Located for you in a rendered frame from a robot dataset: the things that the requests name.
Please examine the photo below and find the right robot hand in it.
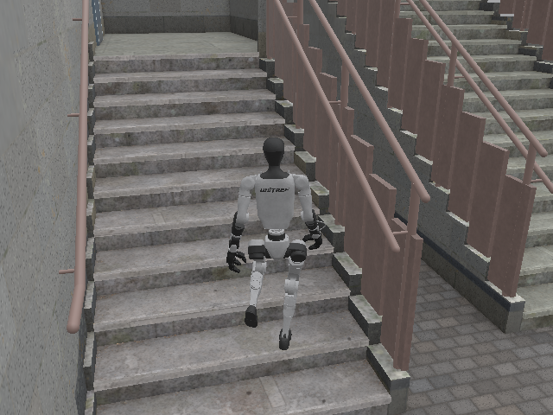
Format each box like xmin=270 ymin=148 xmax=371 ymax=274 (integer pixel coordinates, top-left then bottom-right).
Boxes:
xmin=302 ymin=234 xmax=322 ymax=250

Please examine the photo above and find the right robot foot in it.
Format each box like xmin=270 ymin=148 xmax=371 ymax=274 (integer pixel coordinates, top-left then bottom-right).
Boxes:
xmin=279 ymin=329 xmax=292 ymax=350

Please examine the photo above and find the right robot upper arm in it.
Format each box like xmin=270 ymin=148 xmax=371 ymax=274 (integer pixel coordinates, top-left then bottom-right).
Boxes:
xmin=293 ymin=174 xmax=314 ymax=222

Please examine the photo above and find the robot right forearm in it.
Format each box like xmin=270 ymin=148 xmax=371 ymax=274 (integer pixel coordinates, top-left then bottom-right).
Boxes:
xmin=305 ymin=209 xmax=321 ymax=239

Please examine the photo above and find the left robot hand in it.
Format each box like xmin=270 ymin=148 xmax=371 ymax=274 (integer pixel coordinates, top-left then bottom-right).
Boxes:
xmin=226 ymin=251 xmax=246 ymax=273

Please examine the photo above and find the left robot upper arm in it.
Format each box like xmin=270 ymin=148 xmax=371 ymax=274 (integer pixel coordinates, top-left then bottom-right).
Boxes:
xmin=236 ymin=175 xmax=257 ymax=224

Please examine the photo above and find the robot foot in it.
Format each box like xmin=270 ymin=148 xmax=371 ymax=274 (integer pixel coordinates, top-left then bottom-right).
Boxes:
xmin=245 ymin=305 xmax=257 ymax=328
xmin=279 ymin=329 xmax=292 ymax=350

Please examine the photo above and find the left robot foot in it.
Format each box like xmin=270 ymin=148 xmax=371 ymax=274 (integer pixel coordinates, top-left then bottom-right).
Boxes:
xmin=245 ymin=305 xmax=257 ymax=328

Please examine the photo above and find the robot left forearm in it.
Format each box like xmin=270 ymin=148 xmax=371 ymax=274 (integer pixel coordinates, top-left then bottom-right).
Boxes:
xmin=228 ymin=211 xmax=245 ymax=252

